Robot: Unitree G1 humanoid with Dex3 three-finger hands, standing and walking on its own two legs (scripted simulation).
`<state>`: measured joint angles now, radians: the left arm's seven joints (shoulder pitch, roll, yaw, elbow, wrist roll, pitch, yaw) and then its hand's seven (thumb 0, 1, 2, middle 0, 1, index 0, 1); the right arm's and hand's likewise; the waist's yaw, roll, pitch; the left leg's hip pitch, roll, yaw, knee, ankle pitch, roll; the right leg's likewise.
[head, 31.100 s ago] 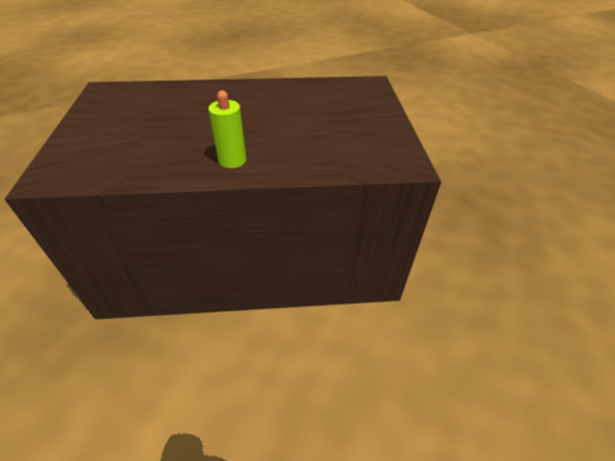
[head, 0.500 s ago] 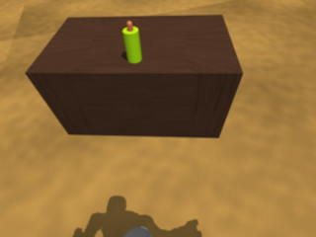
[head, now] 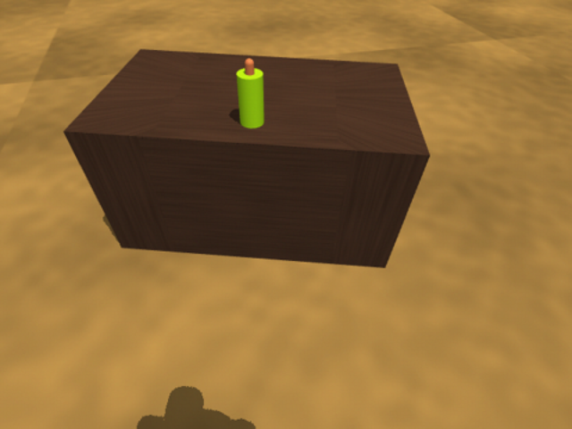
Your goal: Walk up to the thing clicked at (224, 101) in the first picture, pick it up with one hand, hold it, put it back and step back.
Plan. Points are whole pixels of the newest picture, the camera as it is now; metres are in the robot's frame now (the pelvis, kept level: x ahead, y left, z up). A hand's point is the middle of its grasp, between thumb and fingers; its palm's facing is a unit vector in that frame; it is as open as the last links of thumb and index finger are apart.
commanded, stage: step back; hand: left
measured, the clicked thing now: (250, 92) +1.10 +0.18 -0.06
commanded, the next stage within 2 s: stand in 0.56 s
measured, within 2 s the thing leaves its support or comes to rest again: neither
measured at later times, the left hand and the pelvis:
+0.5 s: hand out of the picture +0.15 +0.26 -0.15, palm faces +0.03 -0.93 -0.37, open 7.4 cm; pelvis +0.05 +0.00 +0.00, yaw +1 degrees
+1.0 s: hand out of the picture +0.10 +0.24 -0.13, palm faces -0.01 -0.94 -0.33, open 7.4 cm; pelvis +0.00 +0.00 +0.02, yaw +0 degrees
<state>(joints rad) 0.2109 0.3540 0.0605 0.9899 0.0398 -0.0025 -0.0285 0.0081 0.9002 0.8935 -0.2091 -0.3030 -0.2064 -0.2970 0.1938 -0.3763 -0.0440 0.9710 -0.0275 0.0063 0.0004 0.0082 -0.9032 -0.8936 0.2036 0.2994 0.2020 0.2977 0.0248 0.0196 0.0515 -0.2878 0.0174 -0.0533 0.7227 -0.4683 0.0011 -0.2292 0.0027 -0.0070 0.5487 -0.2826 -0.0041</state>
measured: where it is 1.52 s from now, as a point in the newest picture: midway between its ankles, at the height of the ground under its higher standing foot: outside the picture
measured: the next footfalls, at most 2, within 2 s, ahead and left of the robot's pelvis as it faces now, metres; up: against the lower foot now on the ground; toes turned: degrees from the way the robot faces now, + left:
none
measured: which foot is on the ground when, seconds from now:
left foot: down 0.00-1.00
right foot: down 0.00-1.00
